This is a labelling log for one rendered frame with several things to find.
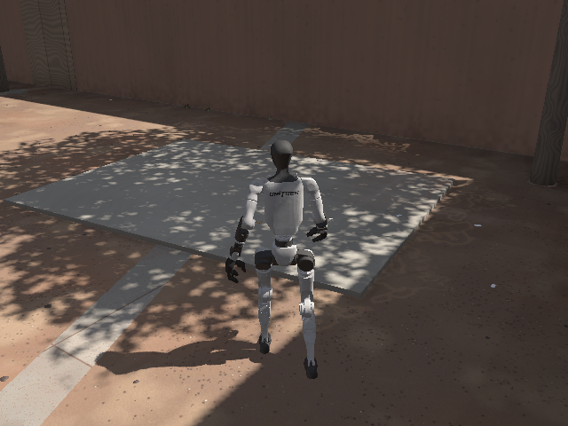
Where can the robot right upper arm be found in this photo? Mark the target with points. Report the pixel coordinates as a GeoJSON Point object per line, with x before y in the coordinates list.
{"type": "Point", "coordinates": [311, 187]}

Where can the robot right foot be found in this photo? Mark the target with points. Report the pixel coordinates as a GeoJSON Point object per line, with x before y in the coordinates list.
{"type": "Point", "coordinates": [311, 371]}

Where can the robot right hand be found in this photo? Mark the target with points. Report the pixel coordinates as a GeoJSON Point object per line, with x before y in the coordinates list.
{"type": "Point", "coordinates": [313, 231]}

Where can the robot right shin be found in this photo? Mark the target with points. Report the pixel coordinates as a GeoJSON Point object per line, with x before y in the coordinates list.
{"type": "Point", "coordinates": [309, 330]}

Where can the right robot forearm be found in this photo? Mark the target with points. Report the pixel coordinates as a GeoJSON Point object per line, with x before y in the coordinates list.
{"type": "Point", "coordinates": [322, 227]}

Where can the left robot forearm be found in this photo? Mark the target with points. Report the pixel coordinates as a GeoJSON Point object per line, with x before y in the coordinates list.
{"type": "Point", "coordinates": [238, 242]}

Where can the robot left hand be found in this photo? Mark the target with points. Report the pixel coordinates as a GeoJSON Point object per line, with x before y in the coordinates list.
{"type": "Point", "coordinates": [229, 264]}

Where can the robot left upper arm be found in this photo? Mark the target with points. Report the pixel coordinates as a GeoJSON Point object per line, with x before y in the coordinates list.
{"type": "Point", "coordinates": [254, 189]}

